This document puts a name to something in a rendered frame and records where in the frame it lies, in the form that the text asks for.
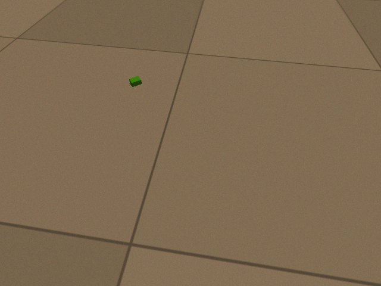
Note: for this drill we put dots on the small box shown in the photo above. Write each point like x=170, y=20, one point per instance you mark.
x=135, y=81

